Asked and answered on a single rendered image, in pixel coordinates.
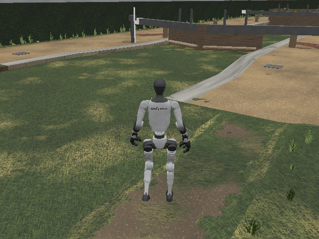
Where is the robot right upper arm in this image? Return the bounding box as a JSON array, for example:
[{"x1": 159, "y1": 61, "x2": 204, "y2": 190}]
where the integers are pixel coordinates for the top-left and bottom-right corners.
[{"x1": 170, "y1": 100, "x2": 184, "y2": 128}]

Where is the left robot shin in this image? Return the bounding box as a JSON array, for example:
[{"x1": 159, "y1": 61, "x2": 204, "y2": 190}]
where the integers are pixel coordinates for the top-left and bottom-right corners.
[{"x1": 144, "y1": 161, "x2": 152, "y2": 195}]

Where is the robot right forearm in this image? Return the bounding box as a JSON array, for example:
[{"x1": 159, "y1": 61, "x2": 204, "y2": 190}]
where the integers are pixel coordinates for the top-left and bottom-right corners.
[{"x1": 179, "y1": 121, "x2": 189, "y2": 142}]

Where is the left robot hand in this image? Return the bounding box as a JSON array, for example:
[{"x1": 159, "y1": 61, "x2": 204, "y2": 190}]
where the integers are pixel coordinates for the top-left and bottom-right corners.
[{"x1": 130, "y1": 136, "x2": 142, "y2": 146}]

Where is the robot left upper arm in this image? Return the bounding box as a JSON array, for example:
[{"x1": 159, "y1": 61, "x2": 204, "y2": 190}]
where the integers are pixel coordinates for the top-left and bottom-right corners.
[{"x1": 136, "y1": 100, "x2": 149, "y2": 127}]

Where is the robot left forearm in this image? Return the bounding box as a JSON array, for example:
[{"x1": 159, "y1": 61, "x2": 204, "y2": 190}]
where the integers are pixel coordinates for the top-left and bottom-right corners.
[{"x1": 131, "y1": 120, "x2": 140, "y2": 138}]

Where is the robot right thigh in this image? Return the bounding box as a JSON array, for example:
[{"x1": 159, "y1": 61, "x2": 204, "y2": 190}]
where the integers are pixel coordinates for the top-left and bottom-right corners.
[{"x1": 166, "y1": 138, "x2": 177, "y2": 172}]

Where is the right robot hand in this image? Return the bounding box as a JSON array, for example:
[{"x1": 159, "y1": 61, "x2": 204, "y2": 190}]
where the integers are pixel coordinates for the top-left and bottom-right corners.
[{"x1": 179, "y1": 141, "x2": 191, "y2": 153}]

